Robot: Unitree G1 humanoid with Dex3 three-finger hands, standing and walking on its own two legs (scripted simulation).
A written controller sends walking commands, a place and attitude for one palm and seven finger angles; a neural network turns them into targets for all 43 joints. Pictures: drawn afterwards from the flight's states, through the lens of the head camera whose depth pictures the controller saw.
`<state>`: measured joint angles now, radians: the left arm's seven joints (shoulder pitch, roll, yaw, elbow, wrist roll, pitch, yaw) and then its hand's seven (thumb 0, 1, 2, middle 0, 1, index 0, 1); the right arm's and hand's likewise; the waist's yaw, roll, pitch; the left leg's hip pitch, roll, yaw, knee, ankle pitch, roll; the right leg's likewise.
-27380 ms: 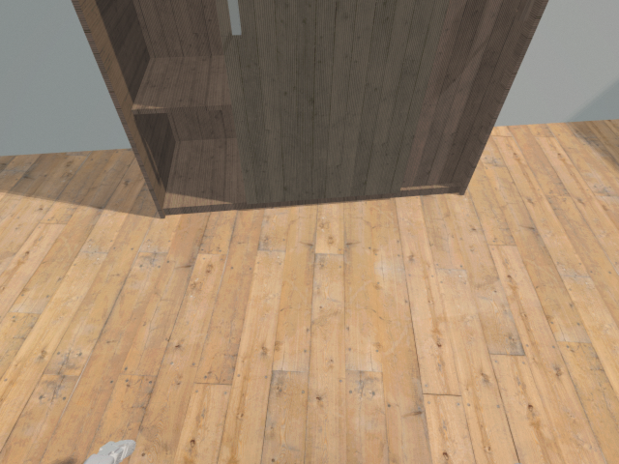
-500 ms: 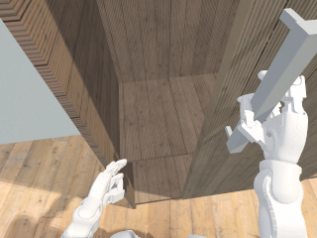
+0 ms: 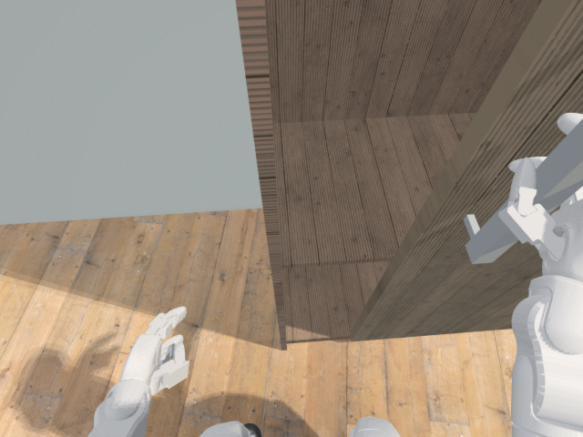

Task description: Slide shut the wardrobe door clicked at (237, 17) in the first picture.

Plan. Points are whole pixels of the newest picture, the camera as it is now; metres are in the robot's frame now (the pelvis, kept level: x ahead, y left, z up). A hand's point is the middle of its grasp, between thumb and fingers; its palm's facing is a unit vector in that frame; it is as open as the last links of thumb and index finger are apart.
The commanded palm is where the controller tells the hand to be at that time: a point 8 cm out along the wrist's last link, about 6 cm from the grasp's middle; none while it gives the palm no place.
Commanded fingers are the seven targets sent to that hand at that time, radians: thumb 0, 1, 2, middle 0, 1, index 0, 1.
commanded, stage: step sideways, sliding the door along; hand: right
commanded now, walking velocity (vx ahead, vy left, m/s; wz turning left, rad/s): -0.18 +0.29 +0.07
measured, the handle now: (539, 168) +0.35 -0.25 +0.19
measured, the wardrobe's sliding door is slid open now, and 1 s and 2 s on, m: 0.20 0.00 0.00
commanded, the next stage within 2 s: stop walking and hold the door there in 1.54 s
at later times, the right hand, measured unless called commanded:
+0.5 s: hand (416, 217) +0.30 -0.12 +0.18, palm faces +0.25 +0.97 -0.01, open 7.3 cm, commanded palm +0.26 -0.10 +0.19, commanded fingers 0.00 -0.90 -0.90 0.45 1.40 0.45 1.40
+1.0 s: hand (316, 225) +0.29 -0.03 +0.18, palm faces +0.21 +0.98 -0.01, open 7.4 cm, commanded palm +0.26 -0.02 +0.19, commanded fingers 0.00 -0.90 -0.90 0.45 1.40 0.45 1.40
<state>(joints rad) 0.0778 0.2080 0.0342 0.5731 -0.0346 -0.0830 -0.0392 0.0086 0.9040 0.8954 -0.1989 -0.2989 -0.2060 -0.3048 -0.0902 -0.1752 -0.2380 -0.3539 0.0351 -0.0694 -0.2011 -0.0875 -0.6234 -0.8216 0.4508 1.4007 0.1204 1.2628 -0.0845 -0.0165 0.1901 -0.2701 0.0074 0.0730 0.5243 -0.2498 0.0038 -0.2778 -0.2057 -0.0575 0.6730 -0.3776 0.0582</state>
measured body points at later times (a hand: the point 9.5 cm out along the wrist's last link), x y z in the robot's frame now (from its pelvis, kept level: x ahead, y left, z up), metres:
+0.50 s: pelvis -0.03 +0.05 +0.00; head +0.03 +0.03 +0.44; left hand +0.17 +0.27 -0.09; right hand +0.28 -0.17 +0.18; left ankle +0.00 +0.15 -0.72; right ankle -0.06 -0.11 -0.73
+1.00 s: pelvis -0.05 +0.13 +0.00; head +0.01 +0.12 +0.44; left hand +0.15 +0.36 -0.09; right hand +0.27 -0.08 +0.18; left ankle -0.02 +0.23 -0.70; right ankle -0.07 -0.01 -0.73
